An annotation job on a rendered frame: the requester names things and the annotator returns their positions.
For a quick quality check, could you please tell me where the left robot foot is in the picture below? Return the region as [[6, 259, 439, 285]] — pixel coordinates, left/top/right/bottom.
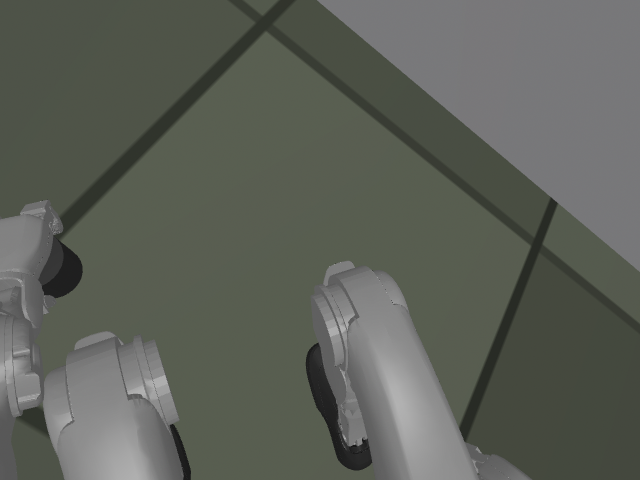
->
[[170, 424, 191, 480]]

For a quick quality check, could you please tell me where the right robot hand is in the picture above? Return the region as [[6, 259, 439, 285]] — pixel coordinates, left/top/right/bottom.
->
[[465, 442, 532, 480]]

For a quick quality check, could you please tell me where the left robot arm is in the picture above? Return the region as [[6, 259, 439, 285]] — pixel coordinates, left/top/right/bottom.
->
[[0, 272, 44, 480]]

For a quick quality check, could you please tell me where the right robot foot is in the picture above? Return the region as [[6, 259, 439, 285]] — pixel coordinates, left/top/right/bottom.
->
[[306, 343, 372, 471]]

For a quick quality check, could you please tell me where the mug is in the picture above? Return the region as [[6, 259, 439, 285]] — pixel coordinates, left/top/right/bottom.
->
[[38, 236, 83, 298]]

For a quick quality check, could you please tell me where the left robot hand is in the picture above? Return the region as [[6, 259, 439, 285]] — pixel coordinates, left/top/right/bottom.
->
[[0, 199, 63, 315]]

